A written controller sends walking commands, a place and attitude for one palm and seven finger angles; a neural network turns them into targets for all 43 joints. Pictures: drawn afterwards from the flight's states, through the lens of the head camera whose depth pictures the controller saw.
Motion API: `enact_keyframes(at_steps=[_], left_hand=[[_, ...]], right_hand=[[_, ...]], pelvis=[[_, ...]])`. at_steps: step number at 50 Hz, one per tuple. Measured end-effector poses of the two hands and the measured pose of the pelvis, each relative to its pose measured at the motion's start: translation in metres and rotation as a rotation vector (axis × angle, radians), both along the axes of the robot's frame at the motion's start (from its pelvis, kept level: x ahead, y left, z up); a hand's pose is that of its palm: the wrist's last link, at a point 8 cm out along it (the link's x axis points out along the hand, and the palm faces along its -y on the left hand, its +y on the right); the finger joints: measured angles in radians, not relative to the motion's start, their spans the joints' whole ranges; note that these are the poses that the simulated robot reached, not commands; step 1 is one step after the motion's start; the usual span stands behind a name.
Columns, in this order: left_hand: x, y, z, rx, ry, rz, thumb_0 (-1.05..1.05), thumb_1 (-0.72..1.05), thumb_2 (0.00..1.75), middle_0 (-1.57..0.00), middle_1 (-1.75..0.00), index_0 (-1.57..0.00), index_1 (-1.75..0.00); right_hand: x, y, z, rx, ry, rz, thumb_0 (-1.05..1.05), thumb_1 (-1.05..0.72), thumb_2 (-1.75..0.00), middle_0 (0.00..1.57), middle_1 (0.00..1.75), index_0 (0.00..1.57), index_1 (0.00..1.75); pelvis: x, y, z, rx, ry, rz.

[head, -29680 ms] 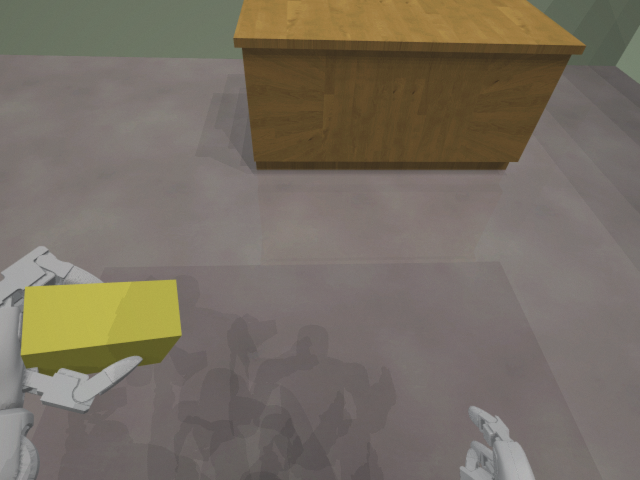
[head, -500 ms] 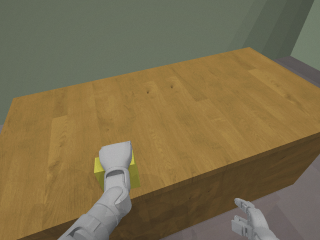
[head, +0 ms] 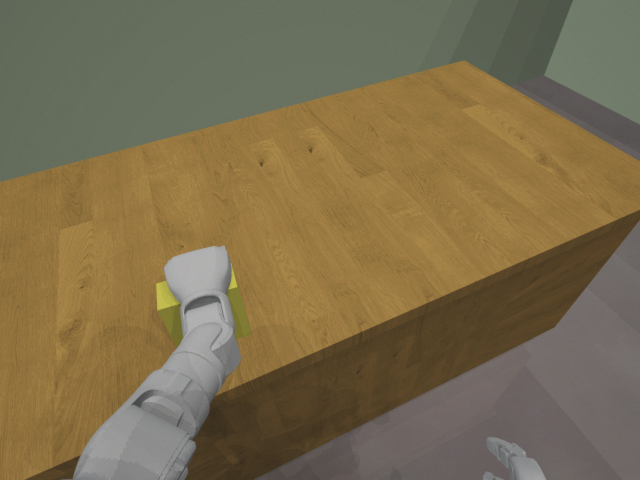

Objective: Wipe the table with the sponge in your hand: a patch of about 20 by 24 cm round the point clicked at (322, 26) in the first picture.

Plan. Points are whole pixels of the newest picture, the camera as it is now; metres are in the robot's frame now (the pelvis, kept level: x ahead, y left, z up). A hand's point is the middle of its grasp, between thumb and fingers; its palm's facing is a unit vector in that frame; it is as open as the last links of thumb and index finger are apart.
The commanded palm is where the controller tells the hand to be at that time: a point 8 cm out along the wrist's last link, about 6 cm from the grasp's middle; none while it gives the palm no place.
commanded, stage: wipe forward along the third lane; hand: left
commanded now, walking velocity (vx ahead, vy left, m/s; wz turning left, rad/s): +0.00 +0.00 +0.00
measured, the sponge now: (209, 317) +0.36 +0.20 -0.03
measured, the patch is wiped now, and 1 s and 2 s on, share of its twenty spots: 0.85 1.00 1.00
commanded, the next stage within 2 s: wipe back along the third lane in 1.02 s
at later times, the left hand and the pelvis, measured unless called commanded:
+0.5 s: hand (199, 271) +0.42 +0.22 +0.01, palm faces -0.10 +0.01 -0.99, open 9.8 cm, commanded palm +0.40 +0.22 +0.04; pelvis +0.00 +0.01 -0.01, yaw +0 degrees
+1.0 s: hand (192, 249) +0.46 +0.24 +0.01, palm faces -0.09 +0.02 -1.00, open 9.8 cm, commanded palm +0.45 +0.23 +0.04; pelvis +0.01 +0.04 -0.01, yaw -1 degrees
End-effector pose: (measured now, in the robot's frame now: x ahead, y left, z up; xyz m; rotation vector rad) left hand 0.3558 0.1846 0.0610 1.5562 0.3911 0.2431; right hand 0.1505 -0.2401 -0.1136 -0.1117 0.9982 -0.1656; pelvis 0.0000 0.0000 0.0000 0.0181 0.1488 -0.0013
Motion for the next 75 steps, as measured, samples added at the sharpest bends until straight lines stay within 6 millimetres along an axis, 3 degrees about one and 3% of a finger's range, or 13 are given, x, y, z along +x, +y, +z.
enact_keyframes(at_steps=[12,30,48,59,65,70,75], left_hand=[[0.02,0.007,0.001,0.012,-0.003,-0.006,0.01,-0.52,1.1,-0.8,-1.35,-0.79,-1.38],[0.058,0.033,0.002,0.019,0.008,0.012,0.01,-0.51,1.1,-0.79,-1.37,-0.78,-1.39],[0.087,0.047,0.001,0.023,-0.001,0.003,0.01,-0.52,1.1,-0.8,-1.36,-0.79,-1.38],[0.108,0.056,0.001,0.024,0.007,0.023,0.01,-0.52,1.1,-0.8,-1.36,-0.79,-1.38],[0.107,0.056,-0.001,0.03,-0.009,0.002,0.01,-0.51,1.1,-0.78,-1.37,-0.77,-1.4],[0.1,0.056,-0.001,0.018,-0.029,-0.007,0.0,-0.49,1.1,-0.75,-1.4,-0.75,-1.43],[0.092,0.054,0.0,0.018,-0.033,-0.013,0.0,-0.48,1.1,-0.74,-1.43,-0.73,-1.45]], right_hand=[[-0.031,-0.001,-0.011,-0.007,0.048,-0.037,0.01,-0.9,-0.9,0.2,0.3,0.2,0.3],[-0.05,0.003,-0.011,-0.045,0.096,-0.065,0.01,-0.9,-0.9,0.2,0.3,0.2,0.3],[-0.056,0.029,-0.013,-0.04,0.136,-0.061,0.01,-0.9,-0.9,0.2,0.3,0.2,0.3],[-0.082,0.032,-0.017,-0.054,0.197,-0.089,0.01,-0.9,-0.9,0.2,0.3,0.2,0.3],[-0.093,0.034,-0.017,-0.041,0.232,-0.105,0.01,-0.9,-0.9,0.2,0.3,0.2,0.3],[-0.087,0.038,-0.014,-0.024,0.234,-0.102,0.01,-0.9,-0.9,0.2,0.3,0.2,0.3],[-0.062,0.044,-0.01,-0.004,0.201,-0.076,0.01,-0.9,-0.9,0.2,0.3,0.2,0.3]], pelvis=[[-0.006,0.003,-0.004,-0.004,0.035,-0.004],[0.0,0.018,-0.006,-0.022,0.093,-0.006],[0.006,0.04,-0.01,-0.04,0.138,-0.003],[0.006,0.048,-0.014,-0.048,0.177,-0.01],[0.012,0.051,-0.013,-0.05,0.177,-0.02],[0.019,0.053,-0.009,-0.051,0.16,-0.021],[0.027,0.055,-0.005,-0.053,0.14,-0.016]])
